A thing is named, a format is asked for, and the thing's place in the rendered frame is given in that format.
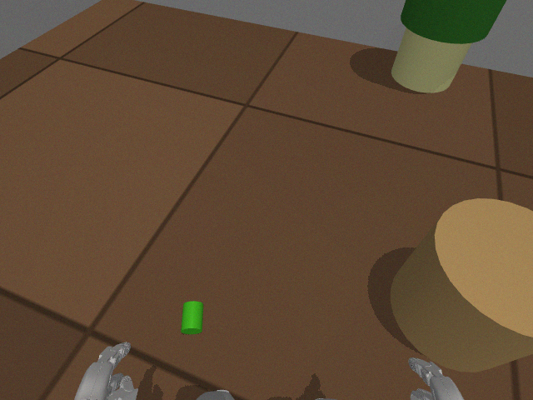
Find right robot hand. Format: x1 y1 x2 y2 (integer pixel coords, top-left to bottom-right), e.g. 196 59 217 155
408 357 464 400

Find potted plant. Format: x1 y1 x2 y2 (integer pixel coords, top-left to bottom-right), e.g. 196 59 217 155
391 0 506 93

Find left robot hand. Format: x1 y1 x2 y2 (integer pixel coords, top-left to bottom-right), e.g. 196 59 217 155
74 342 138 400

